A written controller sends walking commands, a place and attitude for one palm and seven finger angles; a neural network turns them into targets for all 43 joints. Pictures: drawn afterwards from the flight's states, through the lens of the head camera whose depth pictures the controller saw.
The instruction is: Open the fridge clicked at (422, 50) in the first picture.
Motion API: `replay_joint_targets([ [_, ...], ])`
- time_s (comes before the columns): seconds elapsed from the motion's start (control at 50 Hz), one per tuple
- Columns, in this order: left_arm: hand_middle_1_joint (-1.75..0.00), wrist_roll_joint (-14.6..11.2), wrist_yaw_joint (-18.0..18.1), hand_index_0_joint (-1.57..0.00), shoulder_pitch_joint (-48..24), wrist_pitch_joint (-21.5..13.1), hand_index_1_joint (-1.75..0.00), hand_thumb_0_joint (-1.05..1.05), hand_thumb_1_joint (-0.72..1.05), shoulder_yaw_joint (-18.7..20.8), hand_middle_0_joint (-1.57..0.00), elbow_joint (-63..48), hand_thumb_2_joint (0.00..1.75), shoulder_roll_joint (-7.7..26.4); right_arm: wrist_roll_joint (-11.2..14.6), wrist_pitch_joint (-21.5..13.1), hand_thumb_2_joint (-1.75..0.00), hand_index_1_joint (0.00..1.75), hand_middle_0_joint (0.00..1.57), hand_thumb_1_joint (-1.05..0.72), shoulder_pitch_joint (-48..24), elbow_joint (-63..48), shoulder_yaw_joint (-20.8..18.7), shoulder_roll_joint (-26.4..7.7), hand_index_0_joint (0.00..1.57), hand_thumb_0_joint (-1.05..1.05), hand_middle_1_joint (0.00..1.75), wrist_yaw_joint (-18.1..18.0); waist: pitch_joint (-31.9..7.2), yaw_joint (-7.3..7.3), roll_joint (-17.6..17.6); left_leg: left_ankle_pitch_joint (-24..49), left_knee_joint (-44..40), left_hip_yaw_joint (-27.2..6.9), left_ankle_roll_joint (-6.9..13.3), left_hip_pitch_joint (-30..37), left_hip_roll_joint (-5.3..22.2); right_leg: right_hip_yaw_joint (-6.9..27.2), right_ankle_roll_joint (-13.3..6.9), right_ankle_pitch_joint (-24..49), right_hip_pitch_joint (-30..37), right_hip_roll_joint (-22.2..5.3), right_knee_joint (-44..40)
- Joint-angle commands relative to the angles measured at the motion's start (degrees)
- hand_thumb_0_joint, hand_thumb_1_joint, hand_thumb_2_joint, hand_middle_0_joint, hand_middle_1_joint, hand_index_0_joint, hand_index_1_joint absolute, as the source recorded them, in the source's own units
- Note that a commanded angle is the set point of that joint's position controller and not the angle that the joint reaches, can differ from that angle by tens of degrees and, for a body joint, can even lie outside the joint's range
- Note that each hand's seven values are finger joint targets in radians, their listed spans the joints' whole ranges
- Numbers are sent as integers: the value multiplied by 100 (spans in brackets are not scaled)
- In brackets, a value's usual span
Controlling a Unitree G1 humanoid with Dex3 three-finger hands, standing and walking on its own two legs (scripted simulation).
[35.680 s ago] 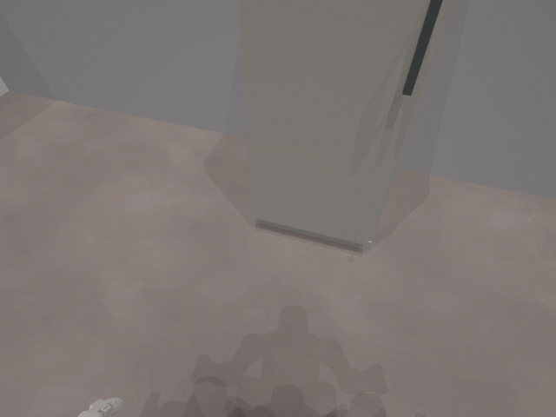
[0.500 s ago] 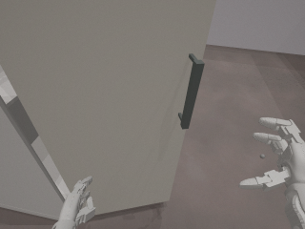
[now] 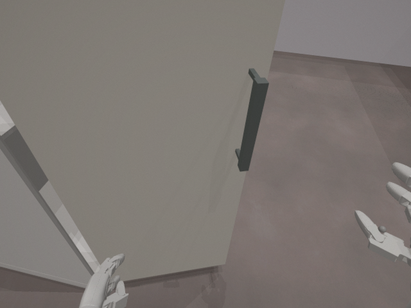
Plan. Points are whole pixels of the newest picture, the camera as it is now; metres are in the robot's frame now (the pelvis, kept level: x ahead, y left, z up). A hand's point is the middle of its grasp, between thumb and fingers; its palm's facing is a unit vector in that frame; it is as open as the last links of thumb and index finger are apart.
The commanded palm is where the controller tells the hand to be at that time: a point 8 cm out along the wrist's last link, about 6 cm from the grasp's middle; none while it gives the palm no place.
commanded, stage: draw the hand back to the body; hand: right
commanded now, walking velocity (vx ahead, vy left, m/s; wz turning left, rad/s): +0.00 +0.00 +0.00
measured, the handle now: (247, 124) +0.45 -0.09 +0.15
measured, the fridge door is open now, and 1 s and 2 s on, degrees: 68 68 68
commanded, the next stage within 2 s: step back with the hand held close in 0.50 s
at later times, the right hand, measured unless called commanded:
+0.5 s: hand (393, 239) +0.18 -0.26 +0.15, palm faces +0.47 +0.81 -0.35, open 7.5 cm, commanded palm +0.13 -0.30 +0.17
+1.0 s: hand (386, 238) +0.19 -0.26 +0.15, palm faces +0.32 +0.81 -0.50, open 7.5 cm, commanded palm +0.12 -0.30 +0.17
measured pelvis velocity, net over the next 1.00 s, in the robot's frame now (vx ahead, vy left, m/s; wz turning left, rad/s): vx -0.03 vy -0.01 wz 0.03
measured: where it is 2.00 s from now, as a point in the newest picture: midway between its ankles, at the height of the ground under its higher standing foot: outside the picture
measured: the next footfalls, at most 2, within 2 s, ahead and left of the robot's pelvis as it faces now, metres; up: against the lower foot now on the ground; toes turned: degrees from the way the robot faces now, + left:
left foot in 1.58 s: -0.07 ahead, +0.12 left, +0.00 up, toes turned -6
right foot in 1.74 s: -0.07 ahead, -0.11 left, +0.00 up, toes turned -2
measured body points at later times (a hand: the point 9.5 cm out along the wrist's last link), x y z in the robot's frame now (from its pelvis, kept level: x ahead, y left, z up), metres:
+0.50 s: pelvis +0.00 +0.01 +0.00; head -0.03 +0.02 +0.45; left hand +0.19 +0.22 -0.08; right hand +0.15 -0.30 +0.17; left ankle +0.00 +0.14 -0.74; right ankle +0.00 -0.10 -0.74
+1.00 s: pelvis -0.03 -0.01 +0.00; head +0.00 -0.02 +0.44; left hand +0.15 +0.24 -0.08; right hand +0.16 -0.30 +0.18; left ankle +0.00 +0.14 -0.74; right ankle +0.00 -0.09 -0.74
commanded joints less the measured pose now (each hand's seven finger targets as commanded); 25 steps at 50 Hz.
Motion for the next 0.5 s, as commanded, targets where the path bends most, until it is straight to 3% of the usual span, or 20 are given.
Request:
replay_joint_targets([
  [0.0, -30, 6, 58, -20, -874, -332, -30, 0, 90, 305, -20, -977, 90, 723, 30, -402, -81, 41, 21, -72, -477, -1386, -855, -1120, 21, 0, 41, -103, -388, -134, -210, 631, -300, -15, 291, 69, -211, 405, 119, 1028, -134, -168, -525],
  [0.08, -30, 8, 69, -20, -828, -355, -30, 0, 90, 308, -20, -984, 90, 706, 16, -401, -88, 32, 20, -86, -403, -1537, -916, -1134, 20, 0, 32, -144, -404, -116, -506, 670, -280, -10, 295, 53, -212, 418, 152, 1101, -60, -158, -534],
  [0.1, -30, 15, 70, -20, -822, -366, -30, 0, 90, 316, -20, -962, 90, 728, 15, -401, -90, 30, 20, -90, -372, -1532, -983, -1190, 20, 0, 30, -155, -396, -125, -316, 698, -318, 2, 301, 81, -225, 427, 148, 1132, -77, -161, -530],
  [0.16, -30, 3, 82, -20, -823, -363, -30, 0, 90, 314, -20, -941, 90, 731, 2, -359, -90, 30, 20, -90, -567, -1452, -745, -982, 20, 0, 30, -153, -207, -47, -314, 519, -344, 11, 275, -84, -223, 418, 134, 924, -73, -161, -574],
  [0.24, -30, 16, 118, -20, -816, -341, -30, 0, 90, 313, -20, -922, 90, 750, 11, -302, -90, 30, 20, -90, -624, -1250, -707, -954, 20, 0, 30, -156, -143, -40, -7, 351, -420, 6, 252, -100, -212, 399, 79, 692, -106, -139, -604],
  [0.36, -30, 43, 117, -20, -876, -359, -30, 0, 90, 291, -20, -923, 90, 693, -1, -343, -90, 30, 20, -90, -568, -1442, -820, -1052, 20, 0, 30, -169, -354, -112, -380, 470, -428, -39, 272, 75, -194, 374, 89, 812, -23, -90, -565],
  [0.48, -30, 42, 136, -20, -919, -357, -30, 0, 90, 287, -20, -917, 90, 663, 19, -339, -90, 30, 20, -90, -488, -1333, -861, -1046, 20, 0, 30, -153, -175, -109, -142, 374, -517, -38, 253, 3, -211, 338, 70, 718, -60, -98, -578],
])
